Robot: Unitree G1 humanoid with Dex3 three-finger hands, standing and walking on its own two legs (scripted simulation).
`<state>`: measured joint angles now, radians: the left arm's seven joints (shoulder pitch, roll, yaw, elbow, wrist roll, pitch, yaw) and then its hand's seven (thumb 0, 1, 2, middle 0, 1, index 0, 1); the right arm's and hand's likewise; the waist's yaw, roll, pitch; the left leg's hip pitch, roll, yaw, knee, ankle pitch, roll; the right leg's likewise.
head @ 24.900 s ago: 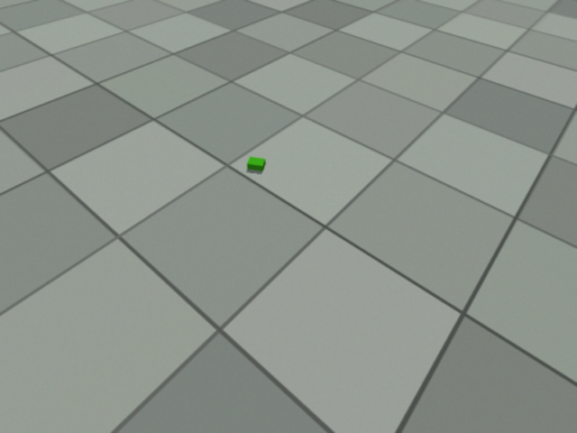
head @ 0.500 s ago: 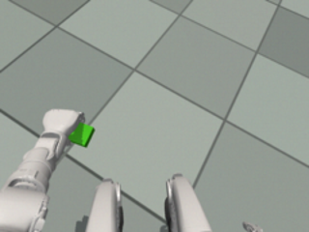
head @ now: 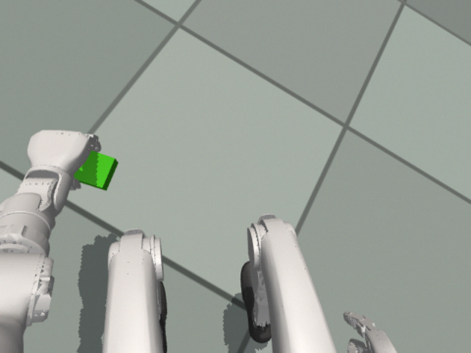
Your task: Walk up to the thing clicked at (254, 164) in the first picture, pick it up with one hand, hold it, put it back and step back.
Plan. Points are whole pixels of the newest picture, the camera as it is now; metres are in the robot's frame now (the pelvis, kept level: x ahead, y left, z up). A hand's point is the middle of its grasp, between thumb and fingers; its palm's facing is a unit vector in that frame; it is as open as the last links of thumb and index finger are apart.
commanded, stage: crouch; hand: left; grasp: from above
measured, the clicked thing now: (88, 167) +0.45 +0.22 -0.20
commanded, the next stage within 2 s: lower in 0.68 s
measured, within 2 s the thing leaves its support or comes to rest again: neither
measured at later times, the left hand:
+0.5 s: hand (81, 179) +0.44 +0.25 -0.24, palm faces -0.46 +0.03 -0.89, open 8.4 cm
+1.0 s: hand (87, 182) +0.44 +0.25 -0.29, palm faces -0.51 +0.01 -0.86, open 8.4 cm
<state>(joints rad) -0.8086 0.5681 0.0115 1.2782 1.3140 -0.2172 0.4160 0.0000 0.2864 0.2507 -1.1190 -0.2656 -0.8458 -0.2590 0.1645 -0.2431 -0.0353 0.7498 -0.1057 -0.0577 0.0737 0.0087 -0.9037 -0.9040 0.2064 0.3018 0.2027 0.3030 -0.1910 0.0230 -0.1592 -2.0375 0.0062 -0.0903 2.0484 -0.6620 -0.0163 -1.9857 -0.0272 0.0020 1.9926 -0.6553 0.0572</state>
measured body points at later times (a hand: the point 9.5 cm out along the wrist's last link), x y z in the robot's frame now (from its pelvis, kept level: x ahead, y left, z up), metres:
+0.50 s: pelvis -0.01 +0.00 -0.07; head +0.22 +0.05 +0.31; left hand +0.46 +0.24 -0.19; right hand +0.04 -0.29 -0.18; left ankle +0.08 +0.12 -0.41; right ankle +0.09 -0.15 -0.41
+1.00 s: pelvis +0.00 +0.00 -0.11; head +0.23 +0.05 +0.27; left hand +0.46 +0.25 -0.24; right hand +0.03 -0.28 -0.22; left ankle +0.08 +0.12 -0.41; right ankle +0.09 -0.15 -0.41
